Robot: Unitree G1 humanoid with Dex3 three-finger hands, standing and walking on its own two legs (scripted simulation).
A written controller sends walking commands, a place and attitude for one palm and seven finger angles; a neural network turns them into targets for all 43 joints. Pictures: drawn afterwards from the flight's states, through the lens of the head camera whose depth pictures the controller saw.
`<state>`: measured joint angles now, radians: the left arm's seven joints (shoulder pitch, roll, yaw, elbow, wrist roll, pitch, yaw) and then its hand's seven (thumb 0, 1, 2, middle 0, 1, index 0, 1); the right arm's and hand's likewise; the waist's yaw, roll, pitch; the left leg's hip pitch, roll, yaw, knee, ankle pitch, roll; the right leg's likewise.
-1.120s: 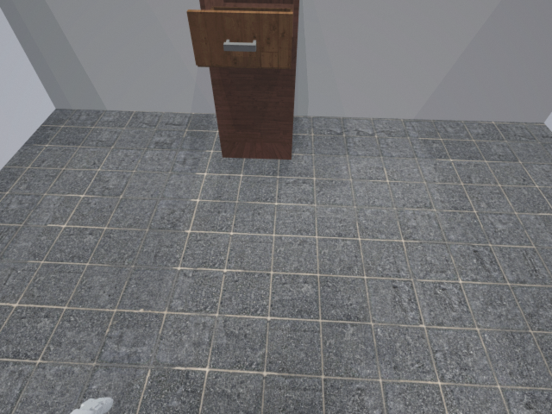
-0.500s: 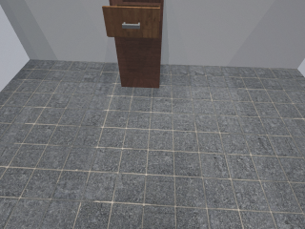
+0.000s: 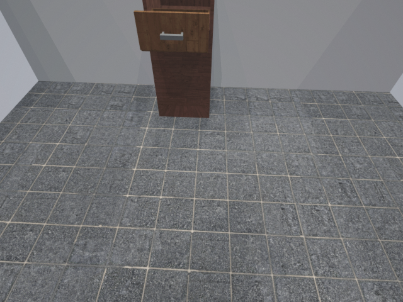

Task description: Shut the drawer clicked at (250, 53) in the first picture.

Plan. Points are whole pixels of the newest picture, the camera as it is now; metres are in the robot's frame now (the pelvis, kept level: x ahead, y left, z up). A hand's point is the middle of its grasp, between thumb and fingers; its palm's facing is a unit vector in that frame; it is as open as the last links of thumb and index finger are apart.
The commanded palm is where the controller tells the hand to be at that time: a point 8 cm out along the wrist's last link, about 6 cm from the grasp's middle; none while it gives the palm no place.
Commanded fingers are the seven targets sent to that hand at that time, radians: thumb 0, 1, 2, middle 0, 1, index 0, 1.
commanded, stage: look at it before walking up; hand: left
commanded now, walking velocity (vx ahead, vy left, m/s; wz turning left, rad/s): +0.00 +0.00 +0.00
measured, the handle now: (172, 35) +1.24 +0.21 -0.01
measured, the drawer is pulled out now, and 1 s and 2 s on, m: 0.29 0.29 0.29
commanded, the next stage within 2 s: walk to a spot facing it in 0.32 s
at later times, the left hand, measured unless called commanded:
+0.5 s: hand out of the picture +0.07 +0.24 -0.16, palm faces -0.02 -0.94 -0.33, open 7.4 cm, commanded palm none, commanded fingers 0.00 0.90 0.90 -0.20 -0.30 -0.20 -0.30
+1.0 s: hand (133, 274) +0.22 +0.18 -0.18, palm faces -0.07 -0.98 -0.18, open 7.3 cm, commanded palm none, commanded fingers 0.00 0.90 0.90 -0.20 -0.30 -0.20 -0.30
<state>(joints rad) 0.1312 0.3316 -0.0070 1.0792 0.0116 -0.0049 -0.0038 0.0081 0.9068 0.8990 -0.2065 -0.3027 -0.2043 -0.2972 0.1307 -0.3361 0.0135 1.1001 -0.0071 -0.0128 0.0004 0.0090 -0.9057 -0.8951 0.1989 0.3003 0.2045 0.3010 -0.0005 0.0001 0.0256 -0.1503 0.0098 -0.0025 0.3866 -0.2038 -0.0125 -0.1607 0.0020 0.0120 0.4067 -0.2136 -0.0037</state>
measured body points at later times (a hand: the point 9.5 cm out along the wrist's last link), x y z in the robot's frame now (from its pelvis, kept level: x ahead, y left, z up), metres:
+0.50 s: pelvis +0.01 +0.00 +0.00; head +0.01 +0.00 +0.45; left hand +0.07 +0.29 -0.13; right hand +0.08 -0.29 -0.13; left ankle +0.00 +0.13 -0.74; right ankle +0.01 -0.12 -0.74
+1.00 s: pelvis +0.14 +0.00 -0.01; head +0.18 +0.00 +0.44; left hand +0.23 +0.24 -0.16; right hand -0.02 -0.17 -0.15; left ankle +0.00 +0.13 -0.74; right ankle +0.25 -0.13 -0.72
